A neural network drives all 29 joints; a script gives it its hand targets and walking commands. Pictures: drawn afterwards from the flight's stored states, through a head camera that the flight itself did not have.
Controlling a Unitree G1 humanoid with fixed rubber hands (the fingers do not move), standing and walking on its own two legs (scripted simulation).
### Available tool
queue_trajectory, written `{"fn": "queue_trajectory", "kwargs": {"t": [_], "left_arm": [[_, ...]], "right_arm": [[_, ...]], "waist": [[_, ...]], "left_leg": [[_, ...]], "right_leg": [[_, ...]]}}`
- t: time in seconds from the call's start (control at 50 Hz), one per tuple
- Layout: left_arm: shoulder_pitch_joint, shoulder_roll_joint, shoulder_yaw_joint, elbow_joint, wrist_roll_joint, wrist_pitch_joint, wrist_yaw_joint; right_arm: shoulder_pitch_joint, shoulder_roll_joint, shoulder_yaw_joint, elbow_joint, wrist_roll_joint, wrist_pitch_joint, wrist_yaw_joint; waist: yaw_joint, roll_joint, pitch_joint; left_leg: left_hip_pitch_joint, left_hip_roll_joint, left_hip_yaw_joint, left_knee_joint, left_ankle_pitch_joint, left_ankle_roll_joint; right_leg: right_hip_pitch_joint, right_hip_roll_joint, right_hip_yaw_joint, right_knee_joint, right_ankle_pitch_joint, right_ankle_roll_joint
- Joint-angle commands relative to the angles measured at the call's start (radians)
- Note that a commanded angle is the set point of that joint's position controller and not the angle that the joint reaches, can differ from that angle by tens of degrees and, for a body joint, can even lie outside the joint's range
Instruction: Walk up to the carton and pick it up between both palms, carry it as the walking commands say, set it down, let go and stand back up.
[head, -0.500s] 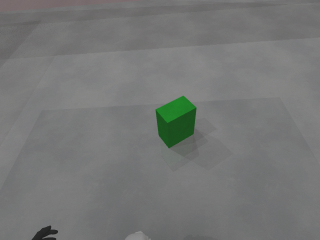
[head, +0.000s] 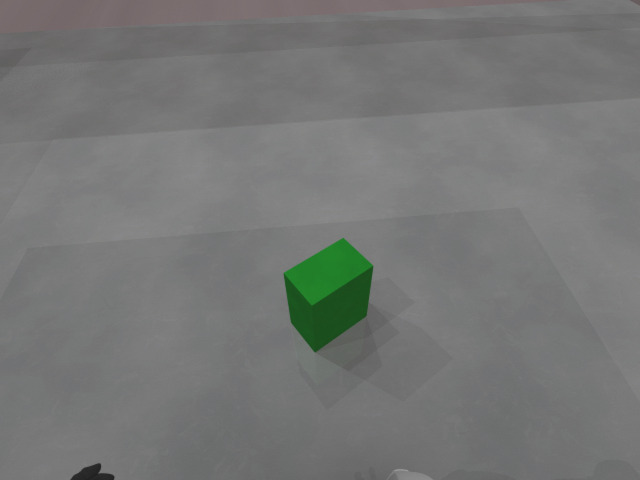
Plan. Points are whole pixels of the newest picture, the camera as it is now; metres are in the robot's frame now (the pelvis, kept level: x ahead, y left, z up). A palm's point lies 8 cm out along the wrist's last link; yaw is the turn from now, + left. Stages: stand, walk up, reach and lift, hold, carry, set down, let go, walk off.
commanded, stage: walk up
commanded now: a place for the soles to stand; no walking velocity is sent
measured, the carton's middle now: (328, 296) +0.77 -0.04 -0.62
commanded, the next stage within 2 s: none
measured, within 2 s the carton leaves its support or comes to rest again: neither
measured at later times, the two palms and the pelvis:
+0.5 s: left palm (91, 430) +0.24 +0.33 -0.10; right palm (579, 371) +0.25 -0.34 -0.05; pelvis +0.17 +0.01 +0.00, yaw +0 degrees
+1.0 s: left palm (129, 348) +0.36 +0.31 -0.09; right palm (535, 327) +0.35 -0.34 -0.10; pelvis +0.24 -0.02 -0.01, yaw +3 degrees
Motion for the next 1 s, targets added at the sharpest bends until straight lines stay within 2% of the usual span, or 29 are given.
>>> {"fn": "queue_trajectory", "kwargs": {"t": [0.0, 0.02, 0.04, 0.06, 0.08, 0.12, 0.16, 0.26, 0.3, 0.32, 0.34, 0.36, 0.38, 0.4, 0.46, 0.54, 0.56, 0.6, 0.62, 0.64, 0.66, 0.68, 0.7, 0.76, 0.78, 0.8, 0.82, 0.9, 0.98], "left_arm": [[0.098, 0.171, 0.058, -0.023, 0.003, -0.025, 0.015], [0.199, 0.237, 0.079, -0.012, 0.007, -0.035, 0.029], [0.232, 0.334, 0.095, -0.028, -0.004, -0.041, 0.039], [0.18, 0.315, 0.092, -0.041, -0.016, -0.038, 0.042], [0.145, 0.274, 0.084, -0.05, -0.026, -0.032, 0.046], [0.077, 0.235, 0.069, -0.073, -0.023, -0.028, 0.05], [0.077, 0.218, 0.06, -0.081, -0.011, -0.03, 0.043], [0.045, 0.229, 0.048, -0.116, -0.008, -0.019, 0.028], [0.027, 0.203, 0.031, -0.129, -0.008, -0.009, 0.025], [0.034, 0.166, 0.015, -0.134, -0.005, -0.006, 0.027], [0.033, 0.109, -0.005, -0.156, -0.008, -0.005, 0.03], [0.042, 0.114, -0.005, -0.163, -0.01, 0.0, 0.041], [0.056, 0.186, 0.01, -0.13, -0.005, 0.007, 0.056], [0.074, 0.201, 0.017, -0.104, -0.017, 0.006, 0.058], [0.115, 0.185, 0.031, -0.061, -0.004, 0.007, 0.043], [0.082, 0.107, 0.022, -0.047, -0.011, 0.018, 0.045], [0.083, 0.101, 0.021, -0.038, -0.012, 0.018, 0.05], [0.078, 0.117, 0.026, -0.02, -0.004, 0.01, 0.061], [0.069, 0.143, 0.029, -0.016, 0.002, 0.005, 0.067], [0.073, 0.187, 0.034, -0.015, 0.009, -0.004, 0.073], [0.05, 0.255, 0.035, -0.024, -0.002, -0.01, 0.076], [0.031, 0.258, 0.036, -0.006, -0.006, -0.006, 0.077], [-0.011, 0.247, 0.029, -0.007, -0.009, -0.002, 0.082], [-0.125, 0.199, 0.004, 0.002, -0.014, 0.016, 0.081], [-0.129, 0.174, -0.005, 0.011, -0.016, 0.021, 0.079], [-0.13, 0.149, -0.009, 0.013, -0.021, 0.024, 0.08], [-0.126, 0.142, -0.008, 0.029, -0.023, 0.027, 0.08], [-0.17, 0.157, -0.017, 0.085, -0.017, 0.019, 0.084], [-0.214, 0.147, -0.03, 0.132, -0.023, 0.023, 0.087]], "right_arm": [[-0.028, -0.152, -0.025, -0.068, -0.003, -0.005, -0.004], [-0.021, -0.094, -0.003, -0.095, -0.003, -0.01, -0.006], [-0.034, -0.106, 0.001, -0.105, 0.004, -0.009, -0.01], [-0.038, -0.169, -0.017, -0.064, 0.006, 0.005, -0.024], [-0.016, -0.181, -0.022, -0.047, 0.011, 0.005, -0.025], [0.045, -0.176, -0.025, -0.017, 0.004, -0.001, -0.019], [0.045, -0.137, -0.026, -0.003, -0.005, 0.0, -0.002], [-0.02, -0.103, -0.029, -0.016, -0.009, -0.001, 0.014], [0.029, -0.119, -0.04, -0.001, -0.013, -0.012, 0.007], [0.092, -0.145, -0.049, 0.011, -0.017, -0.019, -0.003], [0.166, -0.212, -0.066, 0.01, -0.027, -0.028, -0.019], [0.174, -0.309, -0.087, -0.023, -0.017, -0.034, -0.027], [0.125, -0.291, -0.089, -0.038, 0.006, -0.033, -0.03], [0.094, -0.253, -0.078, -0.038, 0.008, -0.032, -0.034], [0.015, -0.201, -0.058, -0.048, -0.005, -0.023, -0.038], [-0.036, -0.18, -0.042, -0.057, -0.012, -0.009, -0.039], [-0.05, -0.179, -0.038, -0.055, -0.007, -0.002, -0.04], [-0.07, -0.162, -0.02, -0.05, 0.005, 0.015, -0.043], [-0.059, -0.124, -0.004, -0.046, 0.005, 0.021, -0.045], [-0.038, -0.068, 0.017, -0.05, 0.004, 0.024, -0.046], [-0.042, -0.081, 0.012, -0.038, 0.012, 0.036, -0.057], [-0.053, -0.132, -0.001, -0.001, 0.018, 0.045, -0.068], [-0.039, -0.135, -0.003, 0.02, 0.016, 0.043, -0.072], [0.027, -0.124, -0.005, 0.103, 0.005, 0.026, -0.071], [0.007, -0.129, -0.007, 0.107, -0.006, 0.022, -0.07], [-0.049, -0.169, -0.012, 0.092, -0.009, 0.017, -0.067], [-0.118, -0.187, -0.011, 0.087, -0.003, 0.013, -0.062], [-0.164, -0.124, 0.02, 0.142, 0.007, 0.029, -0.057], [-0.2, -0.115, 0.028, 0.187, 0.009, 0.037, -0.054]], "waist": [[0.096, 0.034, -0.018], [0.157, -0.175, -0.078], [0.171, -0.248, -0.08], [0.14, -0.096, -0.039], [0.118, -0.069, -0.016], [0.073, -0.124, 0.01], [0.076, -0.165, 0.005], [0.074, -0.161, 0.005], [0.033, -0.095, -0.002], [-0.001, -0.016, -0.029], [-0.044, 0.17, -0.055], [-0.051, 0.27, -0.053], [-0.026, 0.115, -0.041], [0.0, 0.078, -0.007], [0.032, 0.177, 0.025], [0.047, 0.219, -0.005], [0.055, 0.222, -0.025], [0.078, 0.176, -0.055], [0.084, 0.097, -0.057], [0.081, -0.074, -0.072], [0.085, -0.151, -0.103], [0.085, -0.111, -0.076], [0.069, -0.126, -0.055], [0.014, -0.149, -0.075], [0.016, -0.115, -0.073], [0.045, -0.025, -0.051], [0.078, 0.02, -0.047], [0.062, -0.007, -0.075], [0.054, 0.006, -0.096]], "left_leg": [[-0.246, 0.136, -0.124, -0.011, -0.014, 0.132], [-0.403, 0.042, -0.034, 0.312, 0.039, 0.076], [-0.593, -0.059, -0.027, 0.509, -0.165, 0.038], [-0.581, -0.005, -0.171, 0.586, -0.145, 0.038], [-0.555, 0.019, -0.187, 0.571, -0.095, 0.037], [-0.464, 0.059, -0.144, 0.437, -0.038, 0.012], [-0.361, 0.045, -0.086, 0.333, -0.03, -0.001], [-0.161, -0.002, -0.005, 0.087, 0.112, 0.003], [0.004, -0.046, 0.006, -0.001, 0.123, 0.013], [0.124, -0.043, -0.035, -0.037, 0.055, 0.031], [0.248, 0.145, -0.35, -0.169, -0.207, 0.096], [0.262, 0.374, -0.751, -0.324, -0.381, 0.227], [0.192, 0.402, -0.748, -0.307, -0.321, 0.281], [0.134, 0.362, -0.642, -0.291, -0.194, 0.28], [-0.015, 0.24, -0.304, -0.235, 0.128, 0.231], [-0.156, 0.208, -0.162, -0.12, 0.532, 0.211], [-0.162, 0.201, -0.157, -0.079, 0.53, 0.199], [-0.224, 0.152, -0.135, 0.031, 0.311, 0.136], [-0.273, 0.121, -0.117, 0.094, 0.178, 0.097], [-0.341, 0.054, -0.063, 0.244, 0.034, 0.053], [-0.344, -0.018, -0.059, 0.332, -0.214, 0.013], [-0.313, 0.007, -0.128, 0.377, -0.265, 0.018], [-0.308, 0.013, -0.13, 0.352, -0.251, 0.023], [-0.094, -0.008, -0.077, 0.124, -0.024, 0.037], [-0.059, 0.005, -0.118, 0.054, 0.049, 0.042], [-0.122, 0.08, -0.257, -0.023, 0.075, 0.065], [-0.189, 0.125, -0.322, -0.037, 0.106, 0.095], [-0.149, 0.044, -0.183, 0.019, 0.212, 0.048], [-0.077, 0.057, -0.19, -0.028, 0.276, 0.054]], "right_leg": [[0.328, 0.056, -0.002, -0.098, -0.055, -0.036], [0.482, -0.126, 0.292, -0.232, -0.281, -0.109], [0.504, -0.36, 0.709, -0.398, -0.454, -0.233], [0.437, -0.363, 0.665, -0.364, -0.403, -0.27], [0.39, -0.321, 0.553, -0.341, -0.3, -0.27], [0.287, -0.231, 0.327, -0.334, -0.129, -0.226], [0.209, -0.19, 0.204, -0.313, 0.047, -0.226], [0.074, -0.166, 0.153, -0.304, -0.214, -0.195], [-0.041, -0.125, 0.12, -0.192, -0.333, -0.161], [-0.114, -0.095, 0.094, -0.063, -0.347, -0.134], [-0.276, -0.015, 0.014, 0.212, -0.311, -0.08], [-0.418, 0.083, 0.012, 0.442, -0.325, -0.032], [-0.388, 0.029, 0.15, 0.545, -0.258, -0.014], [-0.35, 0.008, 0.165, 0.546, -0.2, -0.004], [-0.19, -0.046, 0.079, 0.362, -0.162, 0.019], [0.04, 0.011, -0.011, 0.18, -0.059, 0.001], [0.082, 0.029, -0.025, 0.137, -0.03, -0.006], [0.203, 0.068, -0.032, 0.008, 0.043, -0.03], [0.254, 0.036, 0.028, -0.045, 0.054, -0.045], [0.284, -0.137, 0.254, -0.133, 0.084, -0.084], [0.215, -0.325, 0.539, -0.244, 0.02, -0.221], [0.189, -0.319, 0.52, -0.23, 0.012, -0.262], [0.172, -0.289, 0.453, -0.201, 0.049, -0.251], [0.056, -0.177, 0.225, -0.098, 0.146, -0.147], [0.023, -0.15, 0.188, -0.056, 0.13, -0.115], [0.022, -0.089, 0.134, -0.004, 0.057, -0.071], [0.087, -0.024, 0.079, 0.02, -0.022, -0.042], [0.171, -0.097, 0.146, -0.076, 0.081, -0.068], [0.188, -0.088, 0.103, -0.092, 0.133, -0.051]]}}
